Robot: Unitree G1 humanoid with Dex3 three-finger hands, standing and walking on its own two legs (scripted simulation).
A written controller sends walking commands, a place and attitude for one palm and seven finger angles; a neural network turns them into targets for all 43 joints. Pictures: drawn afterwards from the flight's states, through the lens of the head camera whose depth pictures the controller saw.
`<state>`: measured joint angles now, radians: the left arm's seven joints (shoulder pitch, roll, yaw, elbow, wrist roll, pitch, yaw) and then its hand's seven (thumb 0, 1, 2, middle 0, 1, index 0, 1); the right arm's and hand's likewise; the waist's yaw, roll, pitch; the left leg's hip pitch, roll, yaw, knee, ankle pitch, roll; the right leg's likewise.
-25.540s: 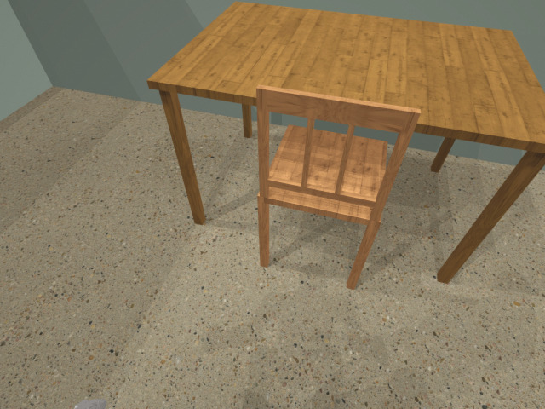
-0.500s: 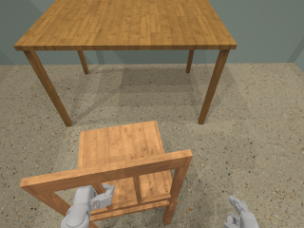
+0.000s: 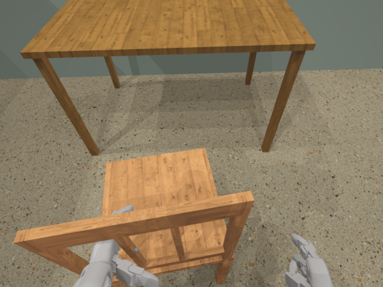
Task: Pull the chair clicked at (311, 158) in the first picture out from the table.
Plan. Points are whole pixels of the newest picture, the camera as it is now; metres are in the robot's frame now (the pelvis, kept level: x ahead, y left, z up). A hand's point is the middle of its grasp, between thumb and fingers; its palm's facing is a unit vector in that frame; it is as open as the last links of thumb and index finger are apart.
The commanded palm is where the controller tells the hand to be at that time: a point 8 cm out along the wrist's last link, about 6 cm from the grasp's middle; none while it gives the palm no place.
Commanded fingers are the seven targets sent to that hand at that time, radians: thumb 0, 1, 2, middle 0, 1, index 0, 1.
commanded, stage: open the thumb and straighten the fingers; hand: left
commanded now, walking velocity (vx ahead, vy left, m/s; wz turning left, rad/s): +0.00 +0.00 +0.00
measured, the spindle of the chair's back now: (132, 251) +0.22 +0.15 -0.08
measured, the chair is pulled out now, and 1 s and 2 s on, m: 0.63 0.63 0.63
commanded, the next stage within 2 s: draw the fingers out of the gap in 0.08 s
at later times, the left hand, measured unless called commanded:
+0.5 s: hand (124, 276) +0.16 +0.14 -0.03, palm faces +0.04 -0.99 -0.16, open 17.5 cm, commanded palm +0.13 +0.19 -0.01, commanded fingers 0.00 -0.55 0.20 0.00 0.00 0.00 0.00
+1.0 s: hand out of the picture +0.10 +0.14 -0.02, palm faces +0.04 -0.99 -0.12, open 17.5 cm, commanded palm +0.05 +0.19 -0.01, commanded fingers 0.00 -0.55 0.20 0.00 0.00 0.00 0.00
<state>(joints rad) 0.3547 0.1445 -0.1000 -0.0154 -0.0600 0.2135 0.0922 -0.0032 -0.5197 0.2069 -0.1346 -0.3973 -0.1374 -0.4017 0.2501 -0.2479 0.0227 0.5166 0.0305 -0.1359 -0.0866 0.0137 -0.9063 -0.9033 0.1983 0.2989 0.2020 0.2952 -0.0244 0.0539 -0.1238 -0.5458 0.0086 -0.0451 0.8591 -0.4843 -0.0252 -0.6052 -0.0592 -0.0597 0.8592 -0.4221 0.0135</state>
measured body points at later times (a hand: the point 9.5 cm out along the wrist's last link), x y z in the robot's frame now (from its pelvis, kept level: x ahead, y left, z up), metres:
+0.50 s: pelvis +0.01 +0.00 -0.01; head +0.04 +0.00 +0.44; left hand +0.16 +0.20 -0.02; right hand +0.18 -0.24 -0.08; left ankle -0.03 +0.14 -0.70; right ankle +0.00 -0.13 -0.70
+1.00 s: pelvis +0.00 +0.02 -0.02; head +0.03 +0.01 +0.43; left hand +0.09 +0.19 -0.01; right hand +0.20 -0.22 -0.08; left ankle -0.03 +0.14 -0.70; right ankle +0.00 -0.13 -0.70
